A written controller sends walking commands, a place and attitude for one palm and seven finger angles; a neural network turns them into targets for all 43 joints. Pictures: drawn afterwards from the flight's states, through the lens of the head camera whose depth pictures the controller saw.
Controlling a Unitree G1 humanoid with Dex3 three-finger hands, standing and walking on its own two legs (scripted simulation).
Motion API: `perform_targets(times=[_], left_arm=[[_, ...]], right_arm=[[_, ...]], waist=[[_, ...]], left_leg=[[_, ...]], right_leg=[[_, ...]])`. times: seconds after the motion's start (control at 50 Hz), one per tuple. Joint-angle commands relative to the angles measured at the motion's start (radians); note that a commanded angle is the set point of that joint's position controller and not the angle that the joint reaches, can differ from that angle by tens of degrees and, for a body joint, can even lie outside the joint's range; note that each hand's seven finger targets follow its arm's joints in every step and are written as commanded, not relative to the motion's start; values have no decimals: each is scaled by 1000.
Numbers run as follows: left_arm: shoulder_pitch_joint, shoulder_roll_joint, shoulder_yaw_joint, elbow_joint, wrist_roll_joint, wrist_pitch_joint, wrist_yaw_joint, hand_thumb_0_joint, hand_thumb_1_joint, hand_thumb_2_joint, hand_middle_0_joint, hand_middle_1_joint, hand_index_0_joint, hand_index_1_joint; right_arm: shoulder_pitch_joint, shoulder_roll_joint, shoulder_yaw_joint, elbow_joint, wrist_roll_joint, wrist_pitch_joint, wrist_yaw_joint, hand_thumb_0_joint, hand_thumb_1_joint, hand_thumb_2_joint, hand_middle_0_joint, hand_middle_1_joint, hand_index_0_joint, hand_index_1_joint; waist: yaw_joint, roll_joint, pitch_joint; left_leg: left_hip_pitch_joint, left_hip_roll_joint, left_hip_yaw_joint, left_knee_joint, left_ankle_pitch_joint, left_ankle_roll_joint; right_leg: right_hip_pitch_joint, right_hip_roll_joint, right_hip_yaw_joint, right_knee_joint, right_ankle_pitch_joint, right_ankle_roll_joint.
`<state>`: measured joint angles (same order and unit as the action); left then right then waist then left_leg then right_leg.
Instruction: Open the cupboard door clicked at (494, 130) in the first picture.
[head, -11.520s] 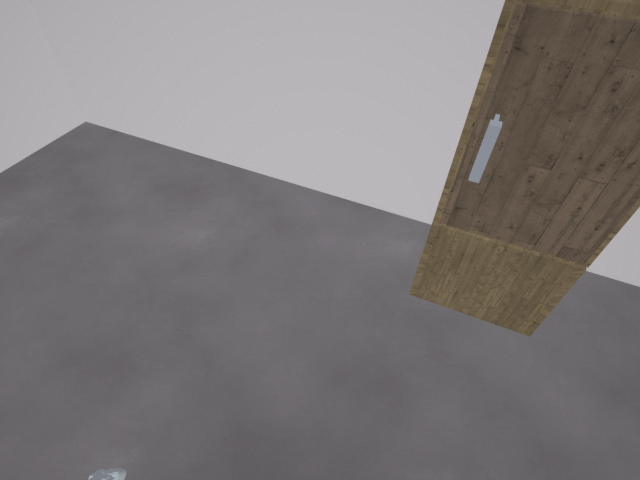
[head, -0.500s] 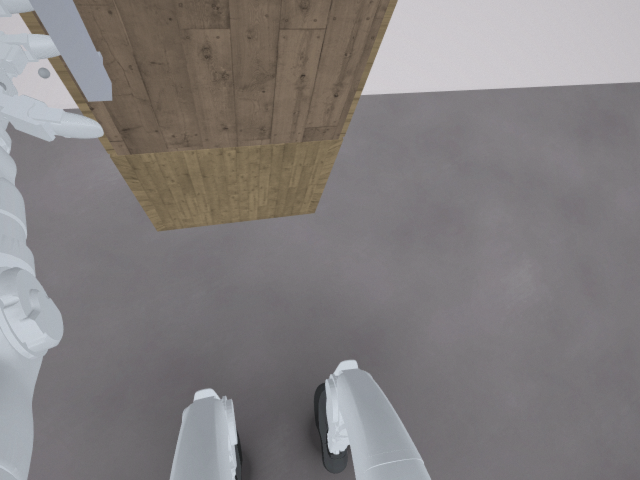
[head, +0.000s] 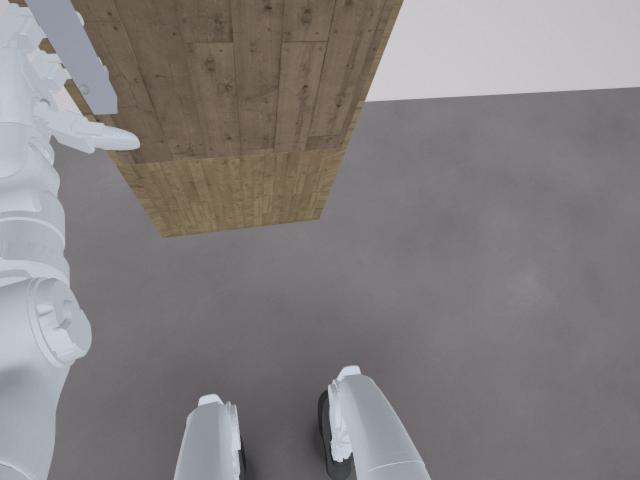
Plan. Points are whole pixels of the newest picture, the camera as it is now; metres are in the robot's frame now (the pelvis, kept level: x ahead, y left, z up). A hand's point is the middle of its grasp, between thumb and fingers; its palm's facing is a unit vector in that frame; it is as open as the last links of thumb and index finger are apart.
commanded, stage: slide the fingers in behind the handle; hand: left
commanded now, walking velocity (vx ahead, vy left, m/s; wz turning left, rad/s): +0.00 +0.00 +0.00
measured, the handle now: (78, 40) +0.60 +0.20 +0.07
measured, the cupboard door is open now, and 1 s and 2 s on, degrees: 0 1 20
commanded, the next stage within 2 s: close the thumb around the handle in 0.52 s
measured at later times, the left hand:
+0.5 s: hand (104, 85) +0.55 +0.18 +0.06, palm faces +0.07 -1.00 -0.04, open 14.0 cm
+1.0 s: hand (105, 88) +0.55 +0.18 +0.06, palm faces +0.07 -1.00 -0.04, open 10.2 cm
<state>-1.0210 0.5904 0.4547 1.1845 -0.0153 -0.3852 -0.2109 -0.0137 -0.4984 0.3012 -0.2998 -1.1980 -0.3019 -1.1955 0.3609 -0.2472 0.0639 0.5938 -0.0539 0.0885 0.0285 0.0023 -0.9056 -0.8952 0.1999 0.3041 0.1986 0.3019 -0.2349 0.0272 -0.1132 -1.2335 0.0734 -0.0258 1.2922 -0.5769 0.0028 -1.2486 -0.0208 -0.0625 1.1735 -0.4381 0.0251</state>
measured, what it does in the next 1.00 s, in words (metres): stands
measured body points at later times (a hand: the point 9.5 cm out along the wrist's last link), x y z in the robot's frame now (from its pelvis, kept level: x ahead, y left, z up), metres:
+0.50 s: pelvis +0.00 +0.00 +0.00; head +0.18 +0.02 +0.41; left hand +0.54 +0.23 +0.06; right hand -0.01 -0.26 -0.11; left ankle +0.00 +0.11 -0.62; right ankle +0.05 -0.14 -0.62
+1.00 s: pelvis +0.00 -0.01 +0.00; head +0.18 +0.02 +0.41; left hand +0.54 +0.23 +0.06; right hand +0.00 -0.27 -0.11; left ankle +0.00 +0.11 -0.62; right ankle +0.05 -0.14 -0.62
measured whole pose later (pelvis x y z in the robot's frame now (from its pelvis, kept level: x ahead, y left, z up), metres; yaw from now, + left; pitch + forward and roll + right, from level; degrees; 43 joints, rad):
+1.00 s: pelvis +0.00 -0.01 +0.00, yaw +1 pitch +29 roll -4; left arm -1.03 0.54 0.40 1.20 -0.01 -0.42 -0.13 -0.01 0.10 0.56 -0.34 -1.26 -0.29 -1.26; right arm 0.36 -0.25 0.04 0.62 -0.07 0.08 0.03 0.00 -0.91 -0.90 0.20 0.30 0.20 0.30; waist -0.22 0.03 -0.12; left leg -1.22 0.07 -0.03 1.28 -0.57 -0.01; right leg -1.24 -0.03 -0.06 1.18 -0.44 0.02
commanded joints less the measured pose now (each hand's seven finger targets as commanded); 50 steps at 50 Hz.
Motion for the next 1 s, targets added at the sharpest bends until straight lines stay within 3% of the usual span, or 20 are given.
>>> perform_targets(times=[0.0,0.08,0.18,0.2,0.24,0.28,0.34,0.38,0.4,0.5,0.54,0.6,0.62,0.7,0.78,0.8,0.84,0.88,0.92,0.98], left_arm=[[-466,168,-34,-220,-15,-83,10,0,-500,300,-300,-1200,-300,-1200],[-467,195,-4,-169,-14,-72,28,0,-500,300,-300,-1200,-300,-1200],[-495,234,8,-215,14,-90,49,0,-500,300,-300,-1200,-300,-1200],[-502,190,-26,-217,13,-93,48,0,-500,300,-300,-1200,-300,-1200],[-489,177,-26,-221,3,-93,48,0,-500,300,-300,-1200,-300,-1200],[-483,199,-4,-242,-5,-98,45,0,-500,300,-300,-1200,-300,-1200],[-445,146,-37,-192,-9,-79,44,0,-500,300,-300,-1200,-300,-1200],[-464,172,-19,-172,-6,-75,54,0,-500,300,-300,-1200,-300,-1200],[-474,188,-12,-179,1,-78,59,0,-500,300,-300,-1200,-300,-1200],[-465,135,-49,-205,4,-108,62,0,-500,300,-300,-1200,-300,-1200],[-461,138,-46,-190,-2,-107,61,0,-500,300,-300,-1200,-300,-1200],[-496,162,-36,-191,-1,-111,59,0,-500,300,-300,-1200,-300,-1200],[-485,183,-17,-199,1,-113,59,0,-444,324,-304,-1206,-304,-1206],[-474,170,-27,-198,0,-114,53,0,-220,420,-320,-1230,-320,-1230],[-476,120,-64,-201,-2,-113,53,0,4,516,-336,-1254,-336,-1254],[-476,128,-58,-196,-3,-112,57,0,60,540,-340,-1260,-340,-1260],[-488,140,-51,-216,-1,-115,61,0,172,588,-348,-1272,-348,-1272],[-478,110,-72,-206,-1,-116,61,0,284,636,-356,-1284,-356,-1284],[-486,139,-52,-226,-1,-120,63,0,396,684,-364,-1296,-364,-1296],[-464,114,-68,-213,-4,-124,57,0,564,756,-376,-1314,-376,-1314]], right_arm=[[216,-196,-75,-14,-1,-4,-7,0,-900,-900,200,300,200,300],[220,-202,-73,-11,-4,-4,-9,0,-900,-900,200,300,200,300],[221,-200,-71,-18,-7,-4,-7,0,-900,-900,200,300,200,300],[217,-196,-73,-17,-8,-5,-5,0,-900,-900,200,300,200,300],[218,-198,-77,-15,-7,-3,-4,0,-900,-900,200,300,200,300],[224,-202,-78,-17,-7,-2,-4,0,-900,-900,200,300,200,300],[218,-196,-77,-14,-3,1,-2,0,-900,-900,200,300,200,300],[218,-200,-74,-15,-2,1,-7,0,-900,-900,200,300,200,300],[218,-198,-72,-17,-4,0,-8,0,-900,-900,200,300,200,300],[219,-193,-79,-15,-9,-10,-3,0,-900,-900,200,300,200,300],[217,-195,-79,-11,-7,-11,-3,0,-900,-900,200,300,200,300],[220,-197,-76,-6,-8,-13,-7,0,-900,-900,200,300,200,300],[222,-199,-78,-8,-8,-13,-8,0,-900,-900,200,300,200,300],[221,-197,-78,-9,-7,-12,-7,0,-900,-900,200,300,200,300],[219,-196,-82,-6,-7,-9,-5,0,-900,-900,200,300,200,300],[219,-197,-81,-3,-7,-8,-6,0,-900,-900,200,300,200,300],[222,-198,-83,-1,-10,-9,-5,0,-900,-900,200,300,200,300],[219,-195,-83,-1,-9,-10,-3,0,-900,-900,200,300,200,300],[220,-198,-84,-1,-11,-8,-4,0,-900,-900,200,300,200,300],[219,-194,-84,-1,-9,-8,-3,0,-900,-900,200,300,200,300]], waist=[[-25,229,-582],[-27,178,-558],[-15,221,-614],[-26,232,-608],[-27,212,-605],[-11,232,-652],[-18,183,-579],[-27,148,-546],[-18,171,-547],[-15,198,-594],[-24,162,-568],[-26,175,-567],[-18,167,-587],[-13,189,-592],[-23,191,-595],[-22,198,-573],[-19,192,-601],[-23,202,-598],[-20,203,-600],[-15,207,-601]], left_leg=[[445,-37,-45,-143,507,10],[390,-40,-39,-139,460,16],[420,-40,-41,-133,495,14],[432,-40,-41,-134,494,12],[440,-39,-41,-139,498,13],[465,-39,-46,-138,535,8],[420,-40,-38,-149,485,12],[377,-41,-34,-151,431,19],[366,-45,-30,-154,419,19],[431,-44,-35,-153,456,12],[400,-45,-30,-154,431,16],[384,-47,-29,-151,421,19],[382,-48,-28,-150,426,19],[406,-47,-32,-151,451,15],[437,-44,-39,-151,469,12],[439,-42,-41,-154,469,11],[437,-45,-38,-150,471,12],[444,-46,-36,-149,470,11],[444,-45,-35,-151,479,12],[464,-45,-39,-153,499,8]], right_leg=[[275,58,0,-94,291,-43],[291,57,4,-99,274,-41],[297,56,6,-83,293,-44],[284,55,5,-86,289,-43],[297,56,4,-96,296,-42],[308,57,4,-86,321,-44],[310,58,1,-100,296,-41],[308,58,5,-109,264,-37],[319,55,10,-108,259,-39],[301,55,6,-104,270,-43],[316,57,9,-112,267,-40],[323,55,14,-111,267,-40],[343,55,16,-108,276,-40],[333,55,12,-103,289,-43],[300,56,4,-101,283,-43],[288,56,2,-105,277,-43],[314,55,7,-103,290,-43],[297,55,5,-105,285,-42],[317,56,8,-106,300,-42],[306,56,3,-103,305,-45]])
